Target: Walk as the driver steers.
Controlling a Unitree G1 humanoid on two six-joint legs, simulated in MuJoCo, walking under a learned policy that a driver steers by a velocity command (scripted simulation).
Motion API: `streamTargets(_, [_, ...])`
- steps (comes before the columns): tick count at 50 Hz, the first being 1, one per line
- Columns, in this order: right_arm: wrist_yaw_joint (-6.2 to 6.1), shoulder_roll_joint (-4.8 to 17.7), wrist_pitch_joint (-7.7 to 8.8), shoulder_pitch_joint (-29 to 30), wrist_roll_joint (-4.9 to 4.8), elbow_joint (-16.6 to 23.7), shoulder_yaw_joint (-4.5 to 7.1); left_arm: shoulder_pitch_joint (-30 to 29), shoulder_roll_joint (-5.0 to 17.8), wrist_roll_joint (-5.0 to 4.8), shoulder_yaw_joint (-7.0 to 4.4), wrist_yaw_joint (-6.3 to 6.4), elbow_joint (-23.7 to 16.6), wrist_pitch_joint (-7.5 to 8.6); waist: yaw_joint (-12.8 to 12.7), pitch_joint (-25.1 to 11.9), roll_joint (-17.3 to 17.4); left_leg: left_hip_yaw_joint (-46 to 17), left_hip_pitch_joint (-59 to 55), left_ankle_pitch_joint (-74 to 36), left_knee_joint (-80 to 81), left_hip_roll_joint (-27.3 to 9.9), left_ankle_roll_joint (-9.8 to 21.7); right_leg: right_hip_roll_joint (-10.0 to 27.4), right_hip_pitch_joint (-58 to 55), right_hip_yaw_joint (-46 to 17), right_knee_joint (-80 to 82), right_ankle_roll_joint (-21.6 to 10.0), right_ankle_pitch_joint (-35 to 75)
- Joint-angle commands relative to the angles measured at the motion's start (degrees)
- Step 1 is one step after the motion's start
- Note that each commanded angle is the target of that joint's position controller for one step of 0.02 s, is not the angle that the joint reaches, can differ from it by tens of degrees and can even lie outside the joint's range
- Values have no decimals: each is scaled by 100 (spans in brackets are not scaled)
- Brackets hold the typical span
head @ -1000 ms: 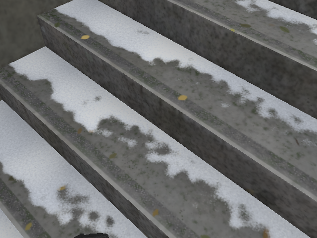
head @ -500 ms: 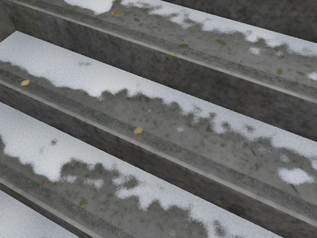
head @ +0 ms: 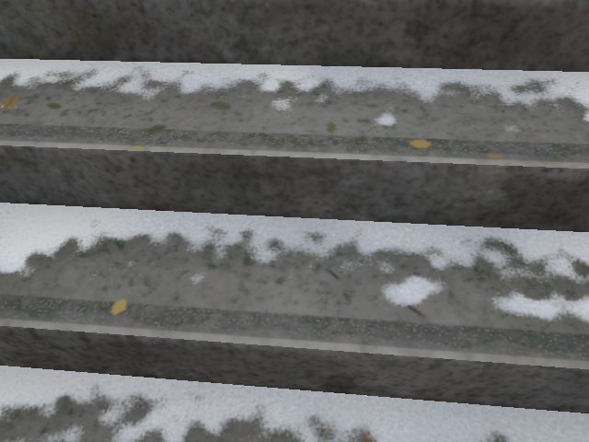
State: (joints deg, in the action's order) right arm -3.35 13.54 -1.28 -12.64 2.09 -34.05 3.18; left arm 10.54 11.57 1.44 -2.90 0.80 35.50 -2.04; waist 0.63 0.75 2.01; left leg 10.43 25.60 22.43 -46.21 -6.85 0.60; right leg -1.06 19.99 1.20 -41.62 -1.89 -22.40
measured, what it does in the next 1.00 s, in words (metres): steps on the spot, turning left: left foot, then right foot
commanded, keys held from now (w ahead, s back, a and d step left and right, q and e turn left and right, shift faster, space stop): no key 0.08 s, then q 0.92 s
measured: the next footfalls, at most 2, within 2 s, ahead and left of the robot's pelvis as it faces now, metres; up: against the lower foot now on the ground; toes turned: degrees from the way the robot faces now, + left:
left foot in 0.30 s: +0.06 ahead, +0.10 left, +0.00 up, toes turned +2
right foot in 0.60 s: +0.04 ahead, -0.11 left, +0.00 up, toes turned +10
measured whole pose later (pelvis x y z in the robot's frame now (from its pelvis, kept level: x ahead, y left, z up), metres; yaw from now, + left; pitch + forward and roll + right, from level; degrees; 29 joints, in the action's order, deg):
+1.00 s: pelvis -0.02 -0.02 +0.00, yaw +24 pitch +0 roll +0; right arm 2.4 12.0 -3.3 -9.6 0.8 -35.1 3.2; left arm 15.6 13.4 2.5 -2.9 3.4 37.0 1.2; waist -2.5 3.0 -1.6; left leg 4.2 24.1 18.1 -39.6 0.9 1.0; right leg 5.2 17.4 12.1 -41.6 -1.0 -23.9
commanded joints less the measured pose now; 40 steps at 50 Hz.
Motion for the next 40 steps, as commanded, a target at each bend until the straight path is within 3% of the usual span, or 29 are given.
streamTargets(1, [2, 193, -16, 433, -45, 577, 92, 368, 1138, 71, -349, 183, -579, 178, -500, -378, -1687, -1080, 1220, 678, -2497, 274, -355, 2090, -309, -3407, 2655, -1668, 1312])
streamTargets(2, [15, 211, -8, 454, -75, 430, 88, 73, 838, 89, -225, 201, -578, 173, -280, -31, -1126, -1133, 1241, 161, -2804, 246, -408, 1808, 34, -2776, 2567, -1588, 762])
streamTargets(3, [44, 160, -1, 426, -66, 335, 78, -231, 647, 115, -136, 187, -647, 191, -114, 23, -1005, -1140, 1164, -130, -2879, 233, -405, 1476, 115, -2327, 2402, -1389, 797])
streamTargets(5, [104, 219, -57, 162, 15, 74, 141, -354, 331, 36, -9, 212, -650, 295, -21, -173, -836, -1036, 1004, -517, -3272, 374, -331, 1163, -113, -1740, 1994, -1271, 1967])
streamTargets(7, [209, 41, -96, -8, -77, -73, 41, 137, 148, 56, 95, 262, -393, 333, -66, -252, -604, -977, 1015, -223, -2055, 372, -242, 1003, -807, -1424, 1926, -1040, 2033])
streamTargets(8, [261, -47, -78, 184, -118, -46, -25, 466, 95, 81, 126, 299, -286, 360, -245, -175, -499, -953, 1085, 133, -1136, 388, -239, 1066, -1198, -1485, 2059, -987, 1850])
streamTargets(9, [263, -192, -83, 91, -183, -168, -81, 582, 76, 124, 130, 326, -180, 342, -284, -201, -801, -854, 653, 474, -413, 465, -205, 1015, -1271, -1344, 2092, -951, 1873])
streamTargets(10, [231, -232, -86, -142, -206, -306, -85, 593, 89, 133, 121, 356, -97, 312, -275, -213, -1063, -728, 96, 701, 274, 596, -129, 960, -1147, -1150, 2054, -951, 2058])
streamTargets(11, [172, -107, -71, -233, -185, -345, -34, 513, 199, 130, 68, 382, -110, 352, -257, -169, -1170, -675, -255, 434, 575, 656, -47, 1107, -993, -1159, 1871, -974, 2593])
streamTargets(13, [122, -70, 19, -411, -174, -379, -8, 286, 497, -30, -45, 374, -96, 360, -29, -351, -959, -521, -986, -652, 1791, 796, 113, 1077, -788, -980, 1445, -848, 2876])
streamTargets(14, [110, 57, 67, -401, -126, -353, 18, 318, 585, -79, -95, 347, -76, 382, -9, -409, -738, -764, -1287, -1216, 1894, 700, 169, 1001, -535, -919, 1257, -680, 2577])
streamTargets(15, [115, 305, 136, -536, -76, -295, 58, 223, 473, -68, -83, 290, -147, 395, 20, -487, -157, -1438, -1692, -2357, 1943, 175, 248, 740, -12, -656, 700, -455, 1948])
streamTargets(16, [97, 591, 183, -495, -95, -247, 130, 275, 147, -166, -11, 233, -204, 335, -124, -532, 838, -2510, -1693, -2850, 2118, -438, 821, 121, 533, -89, 321, -104, 484])
streamTargets(17, [99, 478, 218, -657, -115, -169, 133, 275, 225, -164, -24, 232, -136, 263, 68, -479, 1126, -3315, -1461, -3117, 2497, -928, 1336, -27, 446, 0, -55, 101, -100])
streamTargets(18, [70, 446, 210, -596, -69, -143, 132, 325, 143, -190, -26, 240, -87, 244, 36, -390, 1234, -3531, -1368, -2860, 2630, -1000, 1546, -51, 479, -107, -203, 138, -273])
streamTargets(20, [-3, 446, 188, -441, -10, -63, 173, 88, 143, -131, -54, 243, -109, 239, 101, -275, 896, -3387, -1285, -2790, 2557, -789, 1530, -93, 735, -225, -739, 171, -589])
streamTargets(24, [-18, 560, 175, -455, -28, -108, 286, 45, 116, -16, -61, 208, -187, 206, 111, -576, 415, -3062, -1367, -3212, 2252, -503, 1472, -146, 907, -198, -1387, 250, -702])
streamTargets(27, [-6, 597, 36, -76, -24, -12, 330, 339, 41, -121, -14, 229, -189, 202, -128, -439, 613, -2819, -690, -2308, 2172, -54, 1148, -246, 162, -83, 80, 77, -797])
streamTargets(29, [70, 519, -17, 117, -126, -1, 346, 853, 20, -121, -3, 313, -10, 180, -357, -402, 553, -2651, -71, -1714, 1840, 340, 789, -377, -889, 158, 1685, 15, 517])
streamTargets(30, [121, 318, 13, 171, -176, 37, 319, 1071, 390, -13, -92, 368, 9, 202, -410, -458, -53, -2432, 776, -821, 1134, 599, 493, 284, -1681, -553, 2137, -97, 638])
streamTargets(31, [133, -124, 45, 377, -240, 324, 209, 919, 1146, 81, -251, 419, -135, 211, -450, -462, -1954, -1323, 2063, 748, -481, 1489, 94, 1954, -1845, -2368, 2706, -659, 1064])
streamTargets(32, [119, 189, 38, -31, 34, 221, 261, 661, 1032, 211, -268, 424, -366, 237, -322, -735, -1940, -1350, 1595, 1315, -2205, 1128, -116, 2617, -1005, -2933, 2592, -1380, 1540])
streamTargets(33, [135, 355, 33, -187, 89, 2, 334, 280, 572, 178, -119, 403, -448, 300, -101, -563, -1082, -1595, 1498, 845, -3107, 983, -167, 2306, -653, -2602, 2527, -1528, 1102])
streamTargets(34, [179, 416, -4, -200, 68, -101, 368, -80, 381, 146, -45, 382, -488, 340, 100, -200, -742, -1615, 1506, 376, -3649, 878, -220, 1921, -239, -1958, 2398, -1387, 794])
streamTargets(35, [240, 447, -44, -91, 43, -44, 365, -254, 357, 134, -3, 387, -476, 359, 238, -84, -585, -1592, 1771, 71, -3577, 818, -234, 1526, -421, -1574, 2278, -1145, 432])
streamTargets(36, [334, 452, -74, -34, 30, -63, 345, -149, 307, 105, 30, 435, -484, 404, 98, 6, -463, -1476, 1937, -98, -3438, 930, -317, 1365, -693, -1279, 2153, -1100, 861])
streamTargets(37, [384, 323, -111, -38, -1, -75, 276, 138, 368, 97, -6, 442, -335, 359, 0, 157, -610, -1183, 2100, -200, -3014, 1052, -394, 1143, -879, -911, 2031, -1113, 921])
streamTargets(38, [396, 227, -122, 261, 31, 119, 236, 418, 492, 110, -54, 479, -278, 339, -125, 178, -876, -1266, 2302, -198, -2924, 1053, -479, 1293, -1128, -1076, 1847, -1261, 1161])
streamTargets(40, [425, 207, -147, 419, 81, 237, 201, 690, 604, 119, -108, 524, -287, 324, -279, -25, -847, -1324, 2423, -82, -2616, 1051, -550, 1633, -1546, -1203, 1726, -1371, 1502])
Over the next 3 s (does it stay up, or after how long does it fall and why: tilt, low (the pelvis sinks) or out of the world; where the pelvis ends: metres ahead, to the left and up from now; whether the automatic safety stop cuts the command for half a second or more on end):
stays up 0.84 -0.15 0.50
